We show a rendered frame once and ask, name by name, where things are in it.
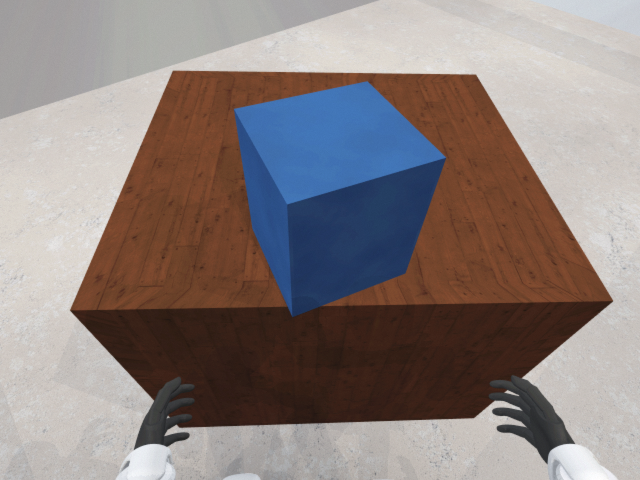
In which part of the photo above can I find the right robot hand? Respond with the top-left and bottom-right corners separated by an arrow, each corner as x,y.
489,375 -> 575,464

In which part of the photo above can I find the carton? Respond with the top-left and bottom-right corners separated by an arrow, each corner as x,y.
234,81 -> 446,317

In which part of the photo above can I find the robot left forearm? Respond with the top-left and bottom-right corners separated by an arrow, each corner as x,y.
116,444 -> 176,480

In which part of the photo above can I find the left robot hand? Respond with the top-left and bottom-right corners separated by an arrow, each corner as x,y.
134,377 -> 195,450

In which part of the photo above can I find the pedestal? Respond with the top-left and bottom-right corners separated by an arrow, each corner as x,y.
70,71 -> 613,428

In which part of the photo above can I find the robot right forearm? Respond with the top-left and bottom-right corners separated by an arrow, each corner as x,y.
548,444 -> 618,480

